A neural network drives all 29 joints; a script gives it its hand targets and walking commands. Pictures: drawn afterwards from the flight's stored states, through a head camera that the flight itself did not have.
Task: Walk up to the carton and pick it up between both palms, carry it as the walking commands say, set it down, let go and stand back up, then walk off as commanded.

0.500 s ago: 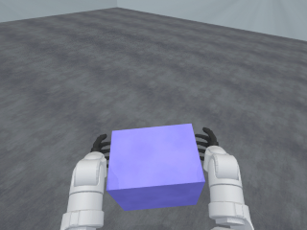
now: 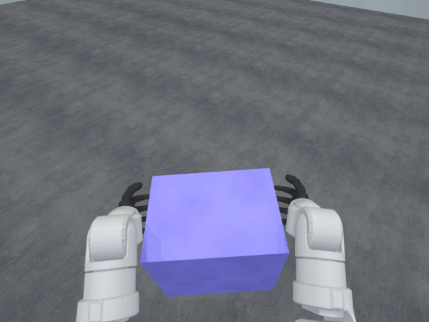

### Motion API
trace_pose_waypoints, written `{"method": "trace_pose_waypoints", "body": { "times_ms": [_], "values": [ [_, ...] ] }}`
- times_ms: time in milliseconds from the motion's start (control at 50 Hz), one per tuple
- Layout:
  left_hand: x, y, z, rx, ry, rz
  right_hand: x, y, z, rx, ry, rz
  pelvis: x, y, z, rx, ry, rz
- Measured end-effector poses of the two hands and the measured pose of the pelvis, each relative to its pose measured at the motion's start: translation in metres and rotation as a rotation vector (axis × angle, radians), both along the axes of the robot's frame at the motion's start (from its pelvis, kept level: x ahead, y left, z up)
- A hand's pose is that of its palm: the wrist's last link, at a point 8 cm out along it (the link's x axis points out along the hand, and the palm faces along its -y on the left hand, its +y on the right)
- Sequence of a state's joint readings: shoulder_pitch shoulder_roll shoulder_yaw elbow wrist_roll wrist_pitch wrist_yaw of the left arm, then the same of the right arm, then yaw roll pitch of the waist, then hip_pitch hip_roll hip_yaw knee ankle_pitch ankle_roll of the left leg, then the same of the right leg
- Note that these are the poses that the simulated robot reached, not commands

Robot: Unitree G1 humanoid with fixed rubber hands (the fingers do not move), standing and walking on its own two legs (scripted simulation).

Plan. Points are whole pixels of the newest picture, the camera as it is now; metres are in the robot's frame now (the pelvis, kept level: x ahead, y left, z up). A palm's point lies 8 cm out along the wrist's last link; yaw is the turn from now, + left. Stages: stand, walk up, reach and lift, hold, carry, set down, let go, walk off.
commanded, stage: carry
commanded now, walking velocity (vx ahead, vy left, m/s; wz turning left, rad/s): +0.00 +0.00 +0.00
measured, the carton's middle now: (215, 235) +0.29 -0.01 +0.01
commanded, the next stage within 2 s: none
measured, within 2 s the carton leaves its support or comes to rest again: neither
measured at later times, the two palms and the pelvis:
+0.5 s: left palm (126, 227) +0.25 +0.14 +0.10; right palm (306, 218) +0.26 -0.16 +0.10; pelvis -0.02 +0.00 +0.00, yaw +0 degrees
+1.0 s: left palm (125, 231) +0.24 +0.14 +0.10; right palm (309, 223) +0.25 -0.16 +0.11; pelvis -0.03 -0.01 +0.00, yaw +0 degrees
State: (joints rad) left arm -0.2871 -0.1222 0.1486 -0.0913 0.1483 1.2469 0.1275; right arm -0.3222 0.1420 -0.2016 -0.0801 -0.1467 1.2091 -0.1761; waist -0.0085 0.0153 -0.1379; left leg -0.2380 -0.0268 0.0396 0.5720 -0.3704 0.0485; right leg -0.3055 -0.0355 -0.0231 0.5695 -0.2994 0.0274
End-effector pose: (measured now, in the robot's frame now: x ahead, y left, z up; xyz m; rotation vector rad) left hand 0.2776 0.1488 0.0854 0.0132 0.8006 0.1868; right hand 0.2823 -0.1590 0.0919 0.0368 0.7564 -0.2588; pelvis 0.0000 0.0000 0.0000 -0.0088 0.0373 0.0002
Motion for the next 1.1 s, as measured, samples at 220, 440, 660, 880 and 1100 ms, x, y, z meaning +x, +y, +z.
{"method": "trace_pose_waypoints", "body": {
  "times_ms": [220,440,660,880,1100],
  "values": [
    [-0.005,0.000,0.006,-0.008,-0.031,0.006,-0.005,0.000,0.007,-0.006,-0.027,-0.003,-0.005,0.000,0.000,0.002,-0.008,0.001],
    [-0.021,-0.003,0.012,-0.003,-0.054,0.007,-0.021,-0.003,0.012,-0.003,-0.045,-0.005,-0.019,-0.003,0.000,0.006,-0.027,0.002],
    [-0.031,-0.006,0.017,0.002,-0.070,0.008,-0.031,-0.005,0.015,0.001,-0.057,-0.007,-0.028,-0.005,0.000,0.008,-0.039,0.003],
    [-0.035,-0.007,0.019,0.006,-0.081,0.011,-0.036,-0.005,0.015,0.001,-0.058,-0.009,-0.032,-0.006,0.000,0.009,-0.045,0.003],
    [-0.035,-0.008,0.019,0.012,-0.082,0.016,-0.036,-0.006,0.011,0.001,-0.049,-0.010,-0.033,-0.006,0.000,0.010,-0.046,0.003]
  ]
}}
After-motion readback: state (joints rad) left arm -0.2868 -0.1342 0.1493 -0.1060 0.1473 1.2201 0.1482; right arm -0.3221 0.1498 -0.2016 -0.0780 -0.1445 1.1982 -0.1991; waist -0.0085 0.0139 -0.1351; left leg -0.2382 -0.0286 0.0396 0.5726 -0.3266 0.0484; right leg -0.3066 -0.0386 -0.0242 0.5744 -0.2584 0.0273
